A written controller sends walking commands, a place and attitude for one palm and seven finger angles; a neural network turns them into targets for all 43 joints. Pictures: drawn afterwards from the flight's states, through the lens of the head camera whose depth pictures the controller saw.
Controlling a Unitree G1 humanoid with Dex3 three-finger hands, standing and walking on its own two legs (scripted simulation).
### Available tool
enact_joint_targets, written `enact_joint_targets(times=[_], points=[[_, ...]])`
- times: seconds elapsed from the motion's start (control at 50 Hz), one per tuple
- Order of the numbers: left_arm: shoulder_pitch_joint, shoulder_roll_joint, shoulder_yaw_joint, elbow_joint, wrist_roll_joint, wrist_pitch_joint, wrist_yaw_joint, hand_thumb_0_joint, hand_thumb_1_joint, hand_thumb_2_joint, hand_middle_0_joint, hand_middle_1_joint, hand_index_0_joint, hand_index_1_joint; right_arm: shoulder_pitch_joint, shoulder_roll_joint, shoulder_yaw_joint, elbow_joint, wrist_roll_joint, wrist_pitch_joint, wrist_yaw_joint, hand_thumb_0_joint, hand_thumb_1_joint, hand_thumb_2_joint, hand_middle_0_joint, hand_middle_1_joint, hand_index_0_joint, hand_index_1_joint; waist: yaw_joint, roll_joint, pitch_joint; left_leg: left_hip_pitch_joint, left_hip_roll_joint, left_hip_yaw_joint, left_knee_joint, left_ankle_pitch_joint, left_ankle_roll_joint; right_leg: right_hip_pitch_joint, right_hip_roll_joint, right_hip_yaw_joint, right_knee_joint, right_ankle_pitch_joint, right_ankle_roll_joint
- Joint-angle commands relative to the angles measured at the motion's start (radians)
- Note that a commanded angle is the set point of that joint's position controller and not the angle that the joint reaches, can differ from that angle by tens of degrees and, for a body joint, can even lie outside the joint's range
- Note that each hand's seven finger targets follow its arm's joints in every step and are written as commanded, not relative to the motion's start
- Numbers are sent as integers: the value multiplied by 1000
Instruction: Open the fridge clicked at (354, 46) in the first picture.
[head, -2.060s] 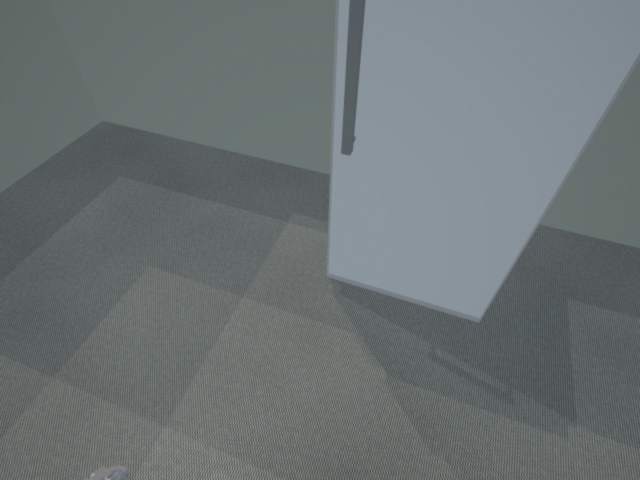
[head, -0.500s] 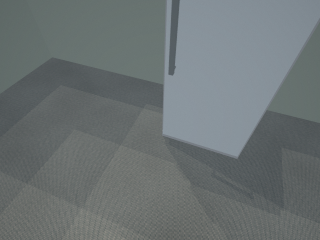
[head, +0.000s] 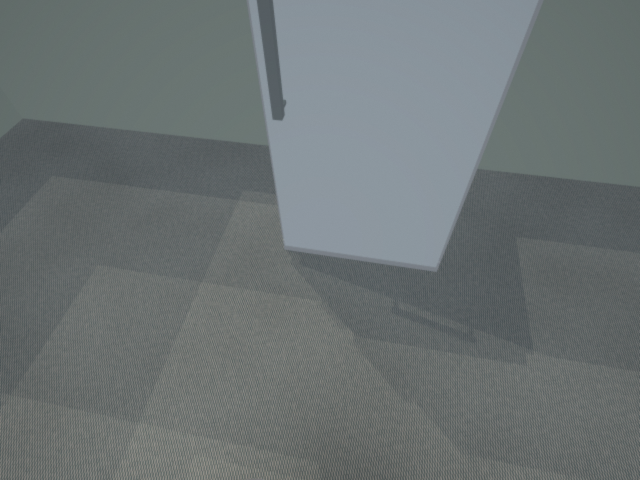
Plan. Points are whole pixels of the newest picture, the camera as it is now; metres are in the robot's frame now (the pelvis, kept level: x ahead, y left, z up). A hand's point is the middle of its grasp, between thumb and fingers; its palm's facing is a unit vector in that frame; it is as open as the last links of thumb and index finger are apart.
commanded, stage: turn to face it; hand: left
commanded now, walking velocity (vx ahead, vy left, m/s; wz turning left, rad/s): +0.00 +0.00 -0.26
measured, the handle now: (269, 3) +0.90 +0.16 +0.17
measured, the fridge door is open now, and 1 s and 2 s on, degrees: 0 0 0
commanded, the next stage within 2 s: take the last steps up to it in 0.12 s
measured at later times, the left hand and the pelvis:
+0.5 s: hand out of the picture +0.06 +0.23 -0.15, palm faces -0.04 -0.98 -0.17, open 7.4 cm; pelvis +0.01 +0.04 +0.03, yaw -5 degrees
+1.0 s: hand (184, 475) +0.14 +0.21 -0.16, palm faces -0.02 -0.99 -0.17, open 7.3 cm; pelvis +0.14 +0.04 +0.02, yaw -4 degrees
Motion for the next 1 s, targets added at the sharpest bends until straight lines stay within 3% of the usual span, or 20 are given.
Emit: enact_joint_targets(times=[0.0, 0.08, 0.2, 0.26, 0.3, 0.32, 0.34, 0.36, 0.42, 0.46, 0.58, 0.62, 0.66, 0.68, 0.7, 0.72, 0.76, 0.8, 0.86, 0.98], points=[[116, 228, 56, -37, 2, -33, 35, 0, 900, 900, -200, -300, -200, -300, -65, -89, -37, -111, 13, -4, -16, 0, -900, -900, 200, 300, 200, 300, 29, -239, -83, -229, -33, -169, 374, -174, -2, 73, -345, 492, -418, 297, -173], [34, 162, 53, -54, -3, -40, 39, 0, 900, 900, -200, -300, -200, -300, 0, -84, -36, -59, 6, -10, -13, 0, -900, -900, 200, 300, 200, 300, -14, -114, -118, -210, -23, -153, 401, -24, -19, 129, -245, 320, -358, 376, -169], [90, 176, 65, -24, 5, -32, 39, 0, 900, 900, -200, -300, -200, -300, -28, -49, -24, -73, 14, -18, -18, 0, -900, -900, 200, 300, 200, 300, 21, -144, -142, -119, -51, -114, 108, -64, -14, 176, -227, 332, -342, 437, -185], [84, 173, 62, -12, 1, -37, 34, 0, 900, 900, -200, -300, -200, -300, 54, -43, -14, -47, 9, -37, -13, 0, -900, -900, 200, 300, 200, 300, 4, -147, -174, 4, -61, -93, -93, -7, 0, 172, -201, 338, -368, 197, -159], [51, 144, 55, -13, -7, -35, 28, 0, 900, 900, -200, -300, -200, -300, 145, -59, -10, -13, 7, -56, -12, 0, -900, -900, 200, 300, 200, 300, -33, -97, -142, 222, -49, -103, -308, 41, 18, -22, -135, 290, -345, -120, -104], [49, 105, 47, -20, -8, -33, 21, 0, 900, 900, -200, -300, -200, -300, 183, -107, -21, -5, 0, -61, -13, 0, -900, -900, 200, 300, 200, 300, -48, 72, -109, 307, 65, -259, -400, -107, 66, -184, -50, 207, -216, -230, -60], [32, 53, 38, -40, -6, -34, 13, 0, 900, 900, -200, -300, -200, -300, 222, -191, -38, -5, -13, -56, -14, 0, -900, -900, 200, 300, 200, 300, -70, 285, -37, 288, 249, -501, -535, -335, 157, -317, 52, 33, 18, -218, -14], [-30, 71, 41, -60, 2, -42, 13, 0, 900, 900, -200, -300, -200, -300, 214, -193, -38, -11, -11, -54, -13, 0, -900, -900, 200, 300, 200, 300, -80, 285, 32, 187, 318, -601, -603, -380, 209, -356, 16, 12, 179, -182, -2], [4, 74, 49, -13, 11, -48, -9, 0, 900, 900, -200, -300, -200, -300, 138, -107, -13, -21, -2, -71, -13, 0, -900, -900, 200, 300, 200, 300, -10, 107, 71, 100, 200, -408, -582, -167, 189, -327, -50, 16, 372, -20, 6], [18, 50, 41, -4, 6, -49, -13, 0, 900, 900, -200, -300, -200, -300, 158, -101, -14, -11, 0, -84, -15, 0, -900, -900, 200, 300, 200, 300, -6, 119, 44, 137, 159, -311, -557, -12, 190, -303, -72, -14, 339, 20, 19], [-82, 9, 24, -31, 3, -57, -15, 0, 900, 900, -200, -300, -200, -300, 270, -86, -18, 57, -6, -90, -16, 0, -900, -900, 200, 300, 200, 300, -48, 119, 53, 167, 170, -242, -504, 192, 210, -172, -87, -97, 42, 8, 30], [-75, 9, 26, -25, 3, -65, -13, 0, 900, 900, -200, -300, -200, -300, 278, -83, -18, 74, -7, -88, -15, 0, -900, -900, 200, 300, 200, 300, -40, 116, 45, 137, 170, -237, -459, 235, 202, -76, -71, -111, -37, 16, 22], [31, 19, 36, 18, 5, -74, -9, 0, 900, 900, -200, -300, -200, -300, 264, -74, -13, 83, -2, -87, -17, 0, -900, -900, 200, 300, 200, 300, 13, 66, 5, 63, 129, -192, -334, 239, 162, 135, -45, -131, -170, 107, 10], [141, 59, 47, 57, 8, -84, -3, 0, 900, 900, -200, -300, -200, -300, 255, -62, -12, 83, 5, -91, -12, 0, -900, -900, 200, 300, 200, 300, 60, 12, -49, -17, 78, -142, -185, 236, 126, 310, -87, -75, -222, 107, -16], [276, 150, 66, 99, 14, -100, 9, 0, 900, 900, -200, -300, -200, -300, 265, -12, -3, 64, 16, -101, -2, 0, -900, -900, 200, 300, 200, 300, 104, -183, -138, -219, -12, -45, 84, 86, 75, 534, -319, 209, -306, -13, -99], [372, 221, 82, 116, -2, -99, 19, 0, 900, 900, -200, -300, -200, -300, 214, -13, -4, 15, 11, -99, 2, 0, -900, -900, 200, 300, 200, 300, 123, -264, -154, -364, -66, -37, 330, -209, 53, 563, -513, 496, -447, 5, -183], [260, 176, 75, 109, -6, -98, 30, 0, 900, 900, -200, -300, -200, -300, 121, -31, -18, 6, 1, -84, 9, 0, -900, -900, 200, 300, 200, 300, 95, -198, -53, -418, 23, -128, 482, -106, 52, 366, -480, 442, -502, -182, -202], [156, 86, 53, 84, 2, -99, 37, 0, 900, 900, -200, -300, -200, -300, 132, 1, -21, 21, -8, -66, 20, 0, -900, -900, 200, 300, 200, 300, 28, -95, 13, -340, 65, -127, 430, -9, 32, 164, -413, 243, -514, -112, -153], [113, 76, 45, 83, 7, -106, 34, 0, 900, 900, -200, -300, -200, -300, 179, 54, -21, 25, -5, -42, 34, 0, -900, -900, 200, 300, 200, 300, -22, -137, 32, -205, 56, -61, 275, 68, 8, 9, -336, 51, -536, -29, -110], [70, 150, 64, 91, 10, -98, 24, 0, 900, 900, -200, -300, -200, -300, 177, 26, -31, -8, 1, -62, 51, 0, -900, -900, 200, 300, 200, 300, -55, -132, 24, 22, 7, 17, -15, 116, 11, -67, -301, -16, -459, -152, -87]])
